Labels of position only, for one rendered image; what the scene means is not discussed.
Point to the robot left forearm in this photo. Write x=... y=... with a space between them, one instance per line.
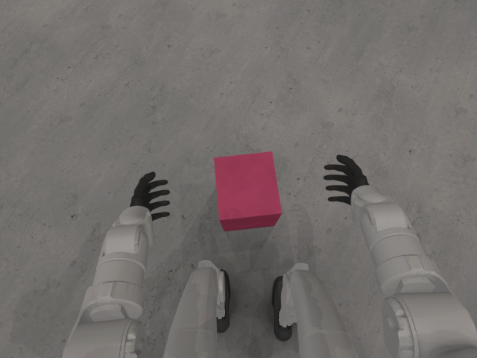
x=116 y=292

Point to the robot left foot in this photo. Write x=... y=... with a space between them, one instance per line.
x=224 y=322

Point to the right robot upper arm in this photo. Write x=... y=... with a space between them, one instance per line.
x=427 y=325

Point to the left robot hand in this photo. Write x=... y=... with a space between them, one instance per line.
x=142 y=197

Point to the carton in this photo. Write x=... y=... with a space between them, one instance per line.
x=247 y=191

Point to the right robot shin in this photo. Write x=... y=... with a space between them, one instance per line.
x=288 y=316

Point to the robot right forearm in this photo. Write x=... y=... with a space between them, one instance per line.
x=401 y=263

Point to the left robot upper arm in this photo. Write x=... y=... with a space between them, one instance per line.
x=120 y=338

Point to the right robot hand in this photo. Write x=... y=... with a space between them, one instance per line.
x=353 y=178

